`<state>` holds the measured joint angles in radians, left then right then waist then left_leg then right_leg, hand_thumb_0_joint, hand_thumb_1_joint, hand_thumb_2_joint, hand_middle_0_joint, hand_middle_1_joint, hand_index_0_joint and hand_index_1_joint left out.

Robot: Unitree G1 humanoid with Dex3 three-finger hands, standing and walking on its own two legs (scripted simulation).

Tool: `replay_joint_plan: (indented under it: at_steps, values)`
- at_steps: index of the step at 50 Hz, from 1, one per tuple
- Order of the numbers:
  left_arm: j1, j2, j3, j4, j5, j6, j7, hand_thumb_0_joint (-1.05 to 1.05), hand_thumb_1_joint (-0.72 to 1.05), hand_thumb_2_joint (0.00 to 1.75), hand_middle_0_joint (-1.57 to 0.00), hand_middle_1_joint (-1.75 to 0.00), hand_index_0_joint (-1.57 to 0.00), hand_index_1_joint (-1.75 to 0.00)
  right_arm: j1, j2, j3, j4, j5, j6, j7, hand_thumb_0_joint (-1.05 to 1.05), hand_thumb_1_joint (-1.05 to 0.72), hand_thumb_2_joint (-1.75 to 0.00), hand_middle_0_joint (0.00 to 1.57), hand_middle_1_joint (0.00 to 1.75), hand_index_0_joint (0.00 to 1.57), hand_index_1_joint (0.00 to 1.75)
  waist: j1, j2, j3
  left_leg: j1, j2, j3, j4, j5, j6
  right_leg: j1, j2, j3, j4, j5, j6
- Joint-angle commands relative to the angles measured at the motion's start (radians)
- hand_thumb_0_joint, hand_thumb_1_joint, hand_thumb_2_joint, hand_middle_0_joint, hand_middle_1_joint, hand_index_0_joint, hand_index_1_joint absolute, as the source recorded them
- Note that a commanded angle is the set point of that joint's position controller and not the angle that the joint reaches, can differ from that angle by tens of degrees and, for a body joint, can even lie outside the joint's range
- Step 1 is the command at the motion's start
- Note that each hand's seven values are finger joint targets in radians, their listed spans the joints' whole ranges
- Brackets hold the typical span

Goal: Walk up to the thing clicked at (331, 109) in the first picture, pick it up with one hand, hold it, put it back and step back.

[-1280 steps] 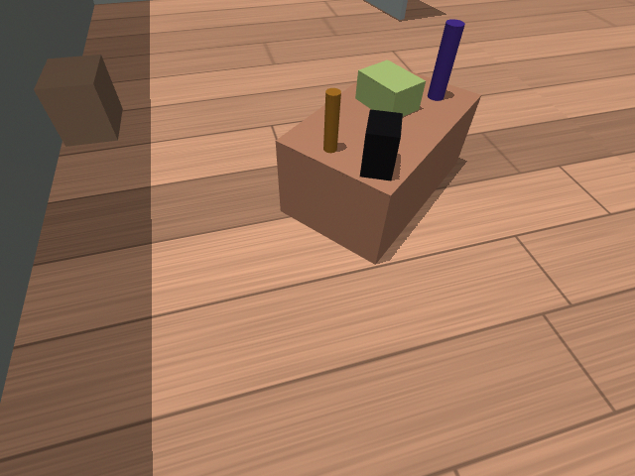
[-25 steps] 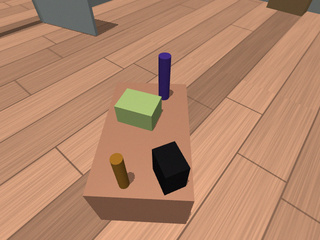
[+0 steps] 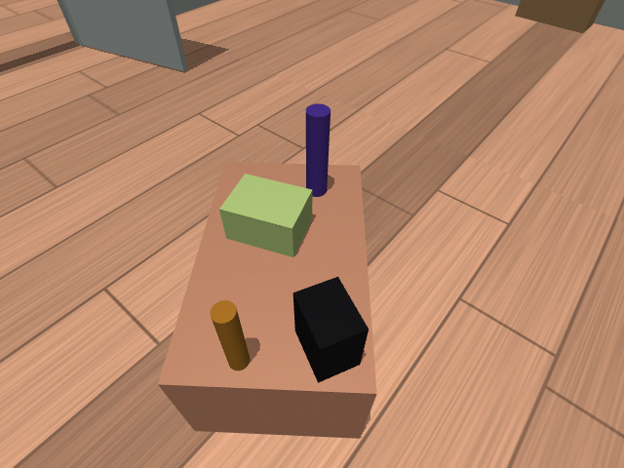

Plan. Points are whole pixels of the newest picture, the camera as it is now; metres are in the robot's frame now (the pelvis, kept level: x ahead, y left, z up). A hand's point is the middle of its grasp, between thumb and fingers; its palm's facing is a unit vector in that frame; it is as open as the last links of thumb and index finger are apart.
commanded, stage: stand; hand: left
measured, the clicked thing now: (232, 338) +0.42 +0.18 -0.29
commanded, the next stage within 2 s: step back in 1.88 s
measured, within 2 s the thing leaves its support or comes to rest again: neither
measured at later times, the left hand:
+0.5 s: hand out of the picture +0.07 +0.25 -0.15, palm faces -0.01 -0.94 -0.35, open 7.4 cm
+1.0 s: hand out of the picture +0.07 +0.25 -0.16, palm faces -0.02 -0.94 -0.34, open 7.4 cm
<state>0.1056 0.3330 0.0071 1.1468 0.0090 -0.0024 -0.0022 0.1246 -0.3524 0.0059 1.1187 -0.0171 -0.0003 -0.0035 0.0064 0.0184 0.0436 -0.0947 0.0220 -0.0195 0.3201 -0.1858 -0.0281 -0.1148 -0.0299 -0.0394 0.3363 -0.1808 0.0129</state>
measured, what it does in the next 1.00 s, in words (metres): stands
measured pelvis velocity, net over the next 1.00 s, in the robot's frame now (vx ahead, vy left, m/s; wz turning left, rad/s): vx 0.00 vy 0.00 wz -0.01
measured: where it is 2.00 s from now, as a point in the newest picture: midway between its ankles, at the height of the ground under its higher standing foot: outside the picture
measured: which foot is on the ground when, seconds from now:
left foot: down 0.00-1.00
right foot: down 0.00-1.00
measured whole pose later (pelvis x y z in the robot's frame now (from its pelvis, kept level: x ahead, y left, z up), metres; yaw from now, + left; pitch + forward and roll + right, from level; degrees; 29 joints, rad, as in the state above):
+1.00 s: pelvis +0.00 +0.00 +0.00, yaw -1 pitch -2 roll +0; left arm 0.12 0.34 0.01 1.14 0.01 -0.01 -0.01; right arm 0.13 -0.35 0.00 1.12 -0.02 0.00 0.00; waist 0.01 0.01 0.05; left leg -0.09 0.03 -0.01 0.32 -0.19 -0.03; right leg -0.12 -0.02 -0.03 0.33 -0.18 0.01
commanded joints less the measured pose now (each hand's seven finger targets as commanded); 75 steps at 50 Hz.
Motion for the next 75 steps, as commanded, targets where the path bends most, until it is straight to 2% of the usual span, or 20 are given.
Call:
replay_joint_plan:
  at_steps: [1,11,16,23,38,47,54,64,72,75]
  values:
    - [-0.030,0.220,0.039,-0.060,0.003,-0.021,0.013,0.00,0.90,0.90,-0.20,-0.30,-0.20,-0.30,-0.035,-0.206,-0.034,-0.058,0.001,-0.021,-0.011,0.00,-0.90,-0.90,0.20,0.30,0.20,0.30,-0.001,-0.003,-0.058,-0.042,0.100,-0.071,-0.054,0.102,0.033,0.043,-0.108,0.091,-0.052,0.124,-0.028]
    - [-0.040,0.229,0.042,-0.066,0.003,-0.025,0.015,0.00,0.90,0.90,-0.20,-0.30,-0.20,-0.30,-0.032,-0.204,-0.035,-0.063,0.002,-0.021,-0.012,0.00,-0.90,-0.90,0.20,0.30,0.20,0.30,-0.006,-0.022,-0.065,-0.024,0.101,-0.064,-0.042,0.145,0.034,0.043,-0.110,0.093,-0.048,0.169,-0.026]
    - [-0.027,0.219,0.038,-0.065,0.001,-0.023,0.013,0.00,0.90,0.90,-0.20,-0.30,-0.20,-0.30,-0.033,-0.208,-0.037,-0.059,0.002,-0.020,-0.010,0.00,-0.90,-0.90,0.20,0.30,0.20,0.30,-0.003,-0.008,-0.048,-0.028,0.100,-0.066,-0.052,0.102,0.031,0.023,-0.106,0.094,-0.058,0.121,-0.028]
    - [-0.035,0.228,0.042,-0.070,0.002,-0.026,0.014,0.00,0.90,0.90,-0.20,-0.30,-0.20,-0.30,-0.033,-0.206,-0.038,-0.062,0.001,-0.022,-0.010,0.00,-0.90,-0.90,0.20,0.30,0.20,0.30,-0.006,-0.021,-0.067,-0.021,0.106,-0.065,-0.043,0.126,0.037,0.043,-0.111,0.099,-0.050,0.156,-0.030]
    - [-0.023,0.231,0.041,-0.069,0.002,-0.027,0.011,0.00,0.90,0.90,-0.20,-0.30,-0.20,-0.30,-0.032,-0.202,-0.041,-0.062,0.002,-0.022,-0.006,0.00,-0.90,-0.90,0.20,0.30,0.20,0.30,-0.004,-0.025,-0.039,-0.025,0.101,-0.064,-0.055,0.065,0.034,0.008,-0.104,0.103,-0.065,0.090,-0.029]
    - [-0.020,0.229,0.040,-0.071,0.000,-0.026,0.010,0.00,0.90,0.90,-0.20,-0.30,-0.20,-0.30,-0.029,-0.203,-0.041,-0.059,0.002,-0.023,-0.007,0.00,-0.90,-0.90,0.20,0.30,0.20,0.30,-0.004,-0.019,-0.061,-0.019,0.105,-0.059,-0.050,0.105,0.035,0.028,-0.106,0.104,-0.056,0.141,-0.029]
    - [-0.022,0.230,0.038,-0.072,0.001,-0.028,0.012,0.00,0.90,0.90,-0.20,-0.30,-0.20,-0.30,-0.030,-0.203,-0.040,-0.055,0.003,-0.021,-0.007,0.00,-0.90,-0.90,0.20,0.30,0.20,0.30,-0.005,-0.019,-0.051,-0.017,0.105,-0.062,-0.048,0.101,0.032,0.017,-0.105,0.104,-0.060,0.123,-0.027]
    - [-0.022,0.231,0.038,-0.074,-0.002,-0.027,0.012,0.00,0.90,0.90,-0.20,-0.30,-0.20,-0.30,-0.029,-0.202,-0.043,-0.056,0.005,-0.024,-0.006,0.00,-0.90,-0.90,0.20,0.30,0.20,0.30,-0.005,-0.026,-0.065,-0.003,0.106,-0.054,-0.046,0.136,0.035,0.037,-0.109,0.106,-0.051,0.183,-0.031]
    - [-0.027,0.226,0.037,-0.075,0.000,-0.026,0.012,0.00,0.90,0.90,-0.20,-0.30,-0.20,-0.30,-0.032,-0.204,-0.043,-0.061,0.003,-0.023,-0.006,0.00,-0.90,-0.90,0.20,0.30,0.20,0.30,-0.007,-0.020,-0.056,-0.007,0.109,-0.056,-0.051,0.117,0.034,0.026,-0.105,0.103,-0.055,0.149,-0.028]
    - [-0.021,0.226,0.038,-0.077,0.000,-0.026,0.012,0.00,0.90,0.90,-0.20,-0.30,-0.20,-0.30,-0.032,-0.206,-0.043,-0.061,0.003,-0.025,-0.007,0.00,-0.90,-0.90,0.20,0.30,0.20,0.30,-0.004,-0.010,-0.064,-0.009,0.109,-0.053,-0.050,0.137,0.035,0.034,-0.107,0.104,-0.049,0.173,-0.028]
